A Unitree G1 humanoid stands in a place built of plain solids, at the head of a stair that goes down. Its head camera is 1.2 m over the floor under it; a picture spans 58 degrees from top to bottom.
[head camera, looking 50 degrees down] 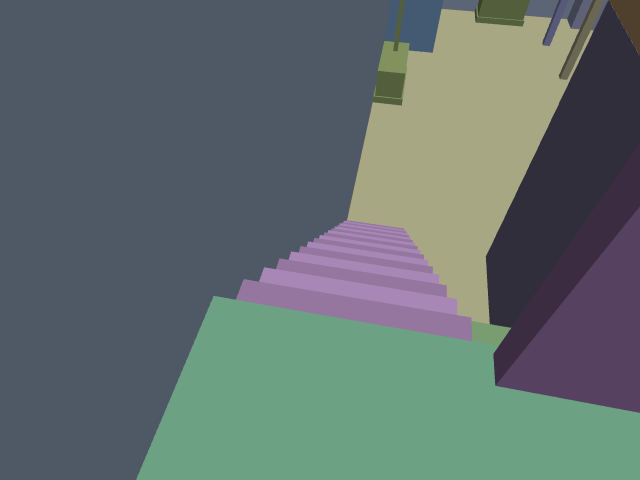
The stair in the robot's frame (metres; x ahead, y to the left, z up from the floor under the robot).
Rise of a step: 0.21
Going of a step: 0.22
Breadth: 0.89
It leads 11 degrees to the right of straight ahead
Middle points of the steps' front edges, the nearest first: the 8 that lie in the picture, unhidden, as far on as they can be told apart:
0.68 -0.09 0.00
0.90 -0.13 -0.21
1.11 -0.17 -0.43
1.33 -0.22 -0.64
1.55 -0.26 -0.85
1.76 -0.30 -1.06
1.98 -0.34 -1.28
2.19 -0.39 -1.49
